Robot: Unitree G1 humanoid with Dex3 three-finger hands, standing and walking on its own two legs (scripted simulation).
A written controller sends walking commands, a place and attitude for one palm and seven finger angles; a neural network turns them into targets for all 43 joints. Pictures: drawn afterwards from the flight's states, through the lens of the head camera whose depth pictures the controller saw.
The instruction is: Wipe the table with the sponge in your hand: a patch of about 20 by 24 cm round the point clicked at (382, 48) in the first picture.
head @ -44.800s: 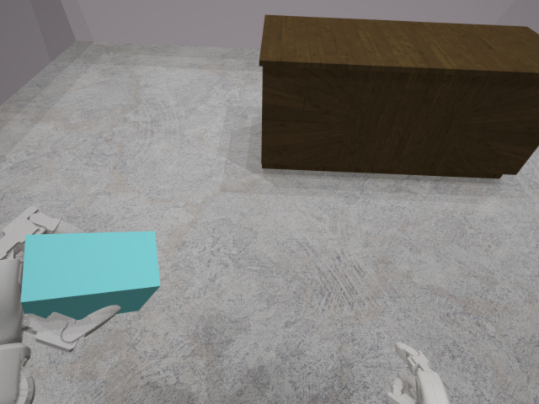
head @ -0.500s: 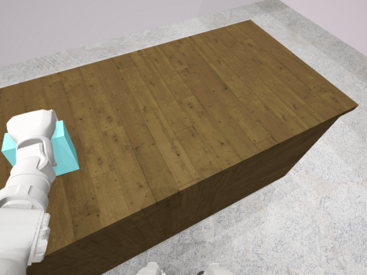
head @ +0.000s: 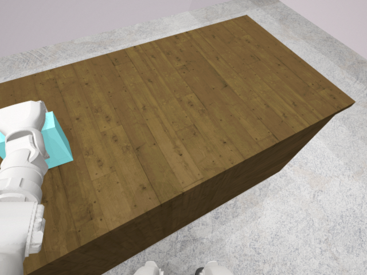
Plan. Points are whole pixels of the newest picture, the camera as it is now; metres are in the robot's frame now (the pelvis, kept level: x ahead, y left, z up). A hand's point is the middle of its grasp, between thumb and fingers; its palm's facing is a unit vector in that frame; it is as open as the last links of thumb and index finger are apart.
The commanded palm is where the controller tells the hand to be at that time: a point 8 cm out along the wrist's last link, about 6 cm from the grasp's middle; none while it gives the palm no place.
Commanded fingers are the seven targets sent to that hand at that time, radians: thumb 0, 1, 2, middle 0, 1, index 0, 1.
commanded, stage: slide back across to the first lane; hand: left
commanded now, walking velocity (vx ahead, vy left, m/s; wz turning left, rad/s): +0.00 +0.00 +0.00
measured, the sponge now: (40, 150) +0.41 +0.35 -0.03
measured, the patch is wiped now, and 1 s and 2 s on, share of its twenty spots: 0.95 1.00 1.00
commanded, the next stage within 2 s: wipe back along the first lane in 0.42 s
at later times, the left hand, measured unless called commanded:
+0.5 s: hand (9, 139) +0.40 +0.39 +0.03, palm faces -0.12 -0.04 -0.99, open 10.5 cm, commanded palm +0.37 +0.39 +0.07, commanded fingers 0.00 0.10 1.30 -1.20 -1.60 -1.20 -1.60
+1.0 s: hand (3, 157) +0.36 +0.39 +0.02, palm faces -0.08 +0.00 -1.00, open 10.5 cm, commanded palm +0.32 +0.36 +0.05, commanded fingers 0.00 0.10 1.30 -1.20 -1.60 -1.20 -1.60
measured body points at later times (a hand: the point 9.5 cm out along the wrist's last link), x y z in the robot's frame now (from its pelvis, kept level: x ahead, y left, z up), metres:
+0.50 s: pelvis +0.03 +0.01 +0.01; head +0.10 +0.03 +0.46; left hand +0.41 +0.39 +0.08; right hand +0.13 -0.26 -0.10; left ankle +0.02 +0.09 -0.70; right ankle +0.04 -0.12 -0.70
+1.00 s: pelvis +0.03 +0.02 +0.02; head +0.08 +0.04 +0.46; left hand +0.36 +0.39 +0.08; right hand +0.17 -0.23 -0.10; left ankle +0.02 +0.09 -0.70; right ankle +0.04 -0.12 -0.70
